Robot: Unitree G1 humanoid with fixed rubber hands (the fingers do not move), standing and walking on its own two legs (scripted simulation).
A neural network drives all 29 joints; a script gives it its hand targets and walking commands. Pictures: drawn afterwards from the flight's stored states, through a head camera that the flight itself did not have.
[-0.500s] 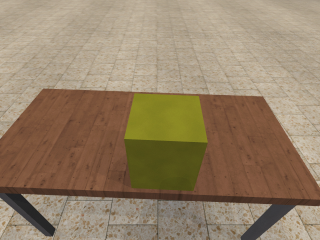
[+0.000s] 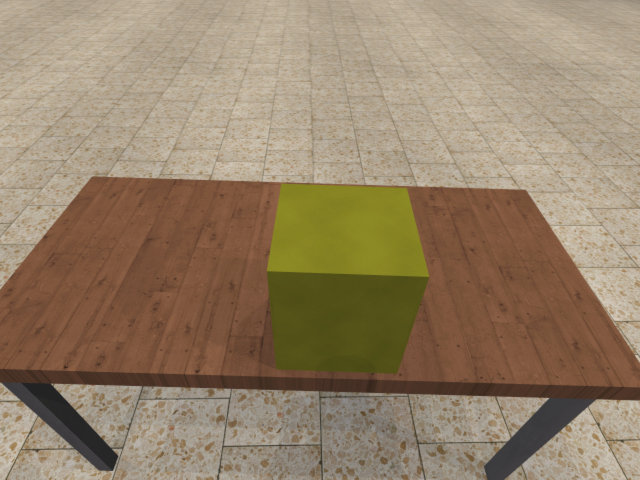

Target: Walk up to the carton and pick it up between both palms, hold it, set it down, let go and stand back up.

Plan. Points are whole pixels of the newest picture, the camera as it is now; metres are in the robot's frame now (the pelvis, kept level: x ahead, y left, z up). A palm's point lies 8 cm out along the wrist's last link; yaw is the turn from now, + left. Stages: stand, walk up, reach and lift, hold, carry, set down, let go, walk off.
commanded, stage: stand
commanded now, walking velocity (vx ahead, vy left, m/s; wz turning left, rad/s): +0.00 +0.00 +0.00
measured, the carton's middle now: (340, 280) +0.45 -0.03 -0.01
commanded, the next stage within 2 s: none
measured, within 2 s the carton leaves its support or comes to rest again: neither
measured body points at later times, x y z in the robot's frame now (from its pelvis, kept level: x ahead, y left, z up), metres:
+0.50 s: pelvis -0.01 +0.02 +0.00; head -0.03 +0.02 +0.45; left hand -0.06 +0.20 -0.17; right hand -0.05 -0.18 -0.17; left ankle +0.00 +0.09 -0.74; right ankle -0.01 -0.15 -0.74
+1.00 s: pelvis +0.00 +0.02 +0.00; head -0.01 +0.02 +0.45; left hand -0.05 +0.20 -0.17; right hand -0.03 -0.17 -0.17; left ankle +0.00 +0.09 -0.74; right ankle -0.01 -0.15 -0.74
